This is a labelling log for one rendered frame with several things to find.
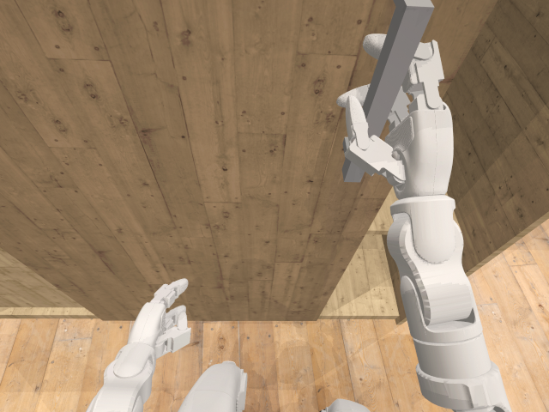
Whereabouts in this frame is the robot right forearm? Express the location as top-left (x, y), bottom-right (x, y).
top-left (387, 195), bottom-right (512, 412)

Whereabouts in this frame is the wardrobe door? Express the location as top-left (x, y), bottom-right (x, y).
top-left (0, 247), bottom-right (83, 307)
top-left (0, 0), bottom-right (498, 321)

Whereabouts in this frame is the handle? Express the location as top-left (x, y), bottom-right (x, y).
top-left (342, 0), bottom-right (435, 182)

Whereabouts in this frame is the robot right hand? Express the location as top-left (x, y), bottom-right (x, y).
top-left (336, 33), bottom-right (454, 200)

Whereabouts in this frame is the robot left forearm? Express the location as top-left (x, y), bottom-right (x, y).
top-left (86, 342), bottom-right (156, 412)

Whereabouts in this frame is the robot left thigh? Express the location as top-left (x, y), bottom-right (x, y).
top-left (178, 363), bottom-right (247, 412)

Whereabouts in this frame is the robot left hand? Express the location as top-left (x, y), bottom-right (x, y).
top-left (127, 278), bottom-right (191, 360)

